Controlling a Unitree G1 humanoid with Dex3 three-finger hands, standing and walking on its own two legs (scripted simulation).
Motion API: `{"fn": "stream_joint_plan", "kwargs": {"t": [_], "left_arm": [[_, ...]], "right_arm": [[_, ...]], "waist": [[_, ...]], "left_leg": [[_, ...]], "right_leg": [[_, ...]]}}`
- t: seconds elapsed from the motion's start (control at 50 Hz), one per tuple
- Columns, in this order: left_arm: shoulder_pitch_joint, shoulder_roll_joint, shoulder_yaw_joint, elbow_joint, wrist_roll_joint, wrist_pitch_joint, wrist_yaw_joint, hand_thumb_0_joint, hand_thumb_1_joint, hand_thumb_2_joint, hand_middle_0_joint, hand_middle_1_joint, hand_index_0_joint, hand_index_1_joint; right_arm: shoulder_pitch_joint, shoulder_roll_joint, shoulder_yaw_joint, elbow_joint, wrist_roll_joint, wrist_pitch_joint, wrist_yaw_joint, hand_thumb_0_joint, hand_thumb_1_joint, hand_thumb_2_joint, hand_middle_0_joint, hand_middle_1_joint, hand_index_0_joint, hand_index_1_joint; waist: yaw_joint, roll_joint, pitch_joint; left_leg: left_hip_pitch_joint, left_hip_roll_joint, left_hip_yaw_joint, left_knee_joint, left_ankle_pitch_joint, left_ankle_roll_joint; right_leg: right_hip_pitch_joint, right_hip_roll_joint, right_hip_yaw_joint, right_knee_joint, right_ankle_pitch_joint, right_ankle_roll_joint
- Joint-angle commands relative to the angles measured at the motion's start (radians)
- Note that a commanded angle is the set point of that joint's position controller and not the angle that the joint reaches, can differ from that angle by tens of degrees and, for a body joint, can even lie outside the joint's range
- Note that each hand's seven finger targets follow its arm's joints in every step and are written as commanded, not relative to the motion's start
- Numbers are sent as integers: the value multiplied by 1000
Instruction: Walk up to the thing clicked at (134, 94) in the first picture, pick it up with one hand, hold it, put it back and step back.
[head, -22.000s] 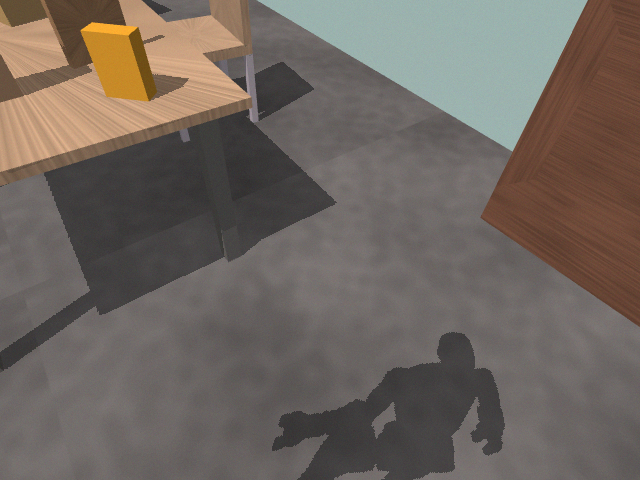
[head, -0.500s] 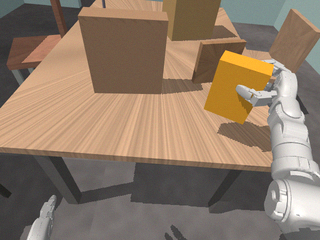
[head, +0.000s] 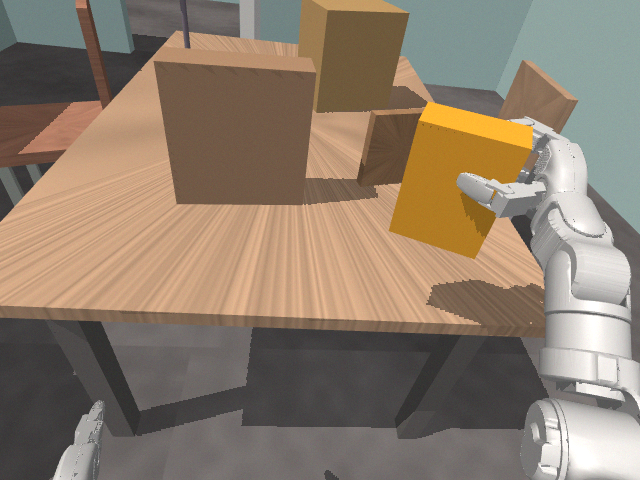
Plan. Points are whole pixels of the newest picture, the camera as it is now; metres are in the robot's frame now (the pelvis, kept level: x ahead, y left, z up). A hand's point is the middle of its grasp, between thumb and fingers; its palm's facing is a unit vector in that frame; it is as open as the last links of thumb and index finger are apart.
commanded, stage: lift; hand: right
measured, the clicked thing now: (452, 184) +0.41 -0.15 +0.23
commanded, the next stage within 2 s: hold in 0.50 s
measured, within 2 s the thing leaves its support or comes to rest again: neither
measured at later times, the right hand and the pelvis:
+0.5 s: hand (521, 167) +0.36 -0.19 +0.29, palm faces +0.19 +0.98 -0.02, open 9.5 cm; pelvis -0.01 +0.00 +0.00, yaw -1 degrees
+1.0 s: hand (539, 160) +0.35 -0.20 +0.30, palm faces +0.18 +0.98 -0.02, open 9.5 cm; pelvis +0.00 +0.00 +0.00, yaw -1 degrees
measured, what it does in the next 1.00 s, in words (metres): stands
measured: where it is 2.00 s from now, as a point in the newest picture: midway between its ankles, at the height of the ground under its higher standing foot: outside the picture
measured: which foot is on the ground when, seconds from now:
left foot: down 0.00-1.00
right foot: down 0.00-1.00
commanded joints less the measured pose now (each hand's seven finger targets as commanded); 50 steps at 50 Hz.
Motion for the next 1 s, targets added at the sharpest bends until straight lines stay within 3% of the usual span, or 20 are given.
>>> {"fn": "stream_joint_plan", "kwargs": {"t": [0.0,0.02,0.04,0.12,0.14,0.16,0.22,0.26,0.32,0.46,0.52,0.58,0.62,0.68,0.7,0.8,0.84,0.88,0.96,0.98], "left_arm": [[-130,132,51,-159,-4,-68,9,0,-553,54,-29,-40,-26,-43],[-135,88,11,-139,-4,-69,1,0,-550,51,-30,-43,-29,-44],[-149,108,31,-160,-6,-76,6,0,-550,50,-31,-43,-31,-44],[-143,124,41,-166,-5,-92,7,0,-552,52,-30,-41,-28,-43],[-134,97,8,-153,-4,-94,5,0,-553,51,-30,-41,-28,-43],[-147,125,40,-172,-6,-98,10,0,-554,52,-30,-40,-28,-42],[-149,105,20,-151,-6,-102,9,0,-560,54,-30,-38,-25,-43],[-151,139,53,-166,-5,-109,18,0,-559,55,-30,-39,-26,-44],[-162,92,4,-162,-5,-115,14,0,-564,58,-31,-38,-25,-45],[-152,108,20,-116,-5,-128,21,0,-564,58,-33,-41,-29,-46],[-167,133,37,-136,-4,-137,25,0,-563,57,-36,-43,-32,-47],[-169,97,8,-132,-6,-142,21,0,-568,61,-36,-43,-31,-49],[-166,144,57,-124,-5,-146,31,0,-557,51,-39,-46,-37,-48],[-165,114,30,-98,-4,-147,25,0,-560,52,-42,-47,-39,-50],[-184,141,54,-121,-6,-151,30,0,-559,53,-41,-47,-38,-49],[-169,68,-16,-73,-9,-150,19,0,-563,54,-41,-46,-38,-50],[-186,124,38,-99,-8,-155,23,0,-559,50,-42,-45,-39,-48],[-174,114,29,-55,-7,-153,19,0,-562,51,-43,-48,-40,-51],[-180,128,37,-82,-9,-161,19,0,-561,50,-41,-45,-39,-47],[-164,92,12,-60,-9,-158,16,0,-562,51,-42,-46,-39,-49]], "right_arm": [[-570,-261,-85,-288,21,-33,-9,0,-228,-1296,1322,1448,1361,1448],[-579,-243,-63,-308,19,-28,-6,0,-237,-1301,1324,1452,1363,1452],[-565,-259,-93,-298,24,-20,-10,0,-249,-1297,1319,1444,1358,1444],[-570,-258,-86,-355,29,11,-9,0,-242,-1283,1313,1433,1350,1433],[-573,-243,-77,-367,30,19,-8,0,-242,-1285,1311,1434,1349,1434],[-559,-269,-103,-358,33,24,-9,0,-262,-1282,1315,1430,1350,1430],[-576,-255,-85,-396,34,41,-11,0,-264,-1290,1320,1438,1356,1438],[-579,-276,-110,-399,34,50,-19,0,-274,-1301,1329,1448,1365,1449],[-569,-257,-95,-421,36,63,-17,0,-276,-1297,1324,1443,1361,1443],[-555,-251,-90,-423,42,106,-5,0,-283,-1326,1337,1468,1376,1468],[-553,-297,-129,-445,44,118,-7,0,-301,-1335,1339,1471,1378,1471],[-554,-253,-97,-460,47,128,-1,0,-315,-1342,1349,1479,1388,1479],[-537,-294,-136,-451,48,138,-2,0,-287,-1342,1336,1475,1378,1475],[-563,-279,-115,-478,44,141,7,0,-301,-1343,1333,1472,1374,1472],[-556,-314,-145,-474,44,146,4,0,-300,-1346,1336,1476,1377,1476],[-525,-261,-99,-429,48,163,26,0,-297,-1353,1340,1483,1382,1483],[-549,-294,-124,-471,51,169,27,0,-287,-1363,1347,1494,1391,1495],[-518,-284,-115,-456,49,182,32,0,-331,-1368,1355,1495,1396,1495],[-506,-345,-179,-511,61,186,28,0,-327,-1347,1351,1480,1390,1480],[-499,-300,-143,-507,61,188,32,0,-314,-1358,1353,1490,1395,1490]], "waist": [[4,71,-218],[-8,49,-187],[-7,66,-196],[3,53,-224],[-4,47,-229],[-3,63,-240],[-11,28,-235],[-3,58,-248],[-17,48,-229],[-3,41,-204],[-9,49,-224],[-11,35,-221],[-12,51,-249],[-13,32,-227],[-16,46,-234],[-16,34,-211],[-11,18,-249],[-8,19,-214],[-26,44,-248],[-18,35,-226]], "left_leg": [[65,-9,63,-111,60,8],[64,-5,59,-119,22,9],[71,-6,59,-123,3,8],[71,-9,63,-121,2,9],[75,-7,62,-121,18,11],[83,-9,65,-120,27,9],[82,-5,64,-116,48,14],[86,-8,69,-119,38,13],[94,-6,67,-127,5,11],[68,-9,72,-126,23,12],[83,-8,72,-128,12,11],[85,-9,74,-120,53,13],[98,-7,74,-113,96,12],[89,-5,73,-112,96,14],[92,-7,73,-116,69,13],[88,-9,74,-114,89,14],[97,-9,74,-113,88,16],[82,-10,75,-119,63,15],[111,-8,77,-114,103,12],[102,-6,75,-115,109,12]], "right_leg": [[76,15,-30,-109,64,-34],[52,20,-34,-113,32,-34],[58,17,-29,-117,16,-35],[77,15,-23,-124,11,-33],[79,18,-27,-118,30,-33],[86,15,-20,-120,38,-33],[87,20,-24,-115,64,-30],[100,14,-15,-121,50,-31],[75,17,-18,-124,25,-31],[86,17,-11,-129,38,-29],[87,19,-13,-125,34,-30],[98,17,-11,-122,77,-25],[118,18,-13,-109,120,-26],[109,20,-14,-112,122,-25],[105,18,-10,-116,96,-26],[97,18,-10,-116,120,-24],[116,15,-6,-120,118,-22],[96,19,-9,-124,92,-23],[106,22,-14,-106,138,-27],[106,23,-16,-107,143,-26]]}}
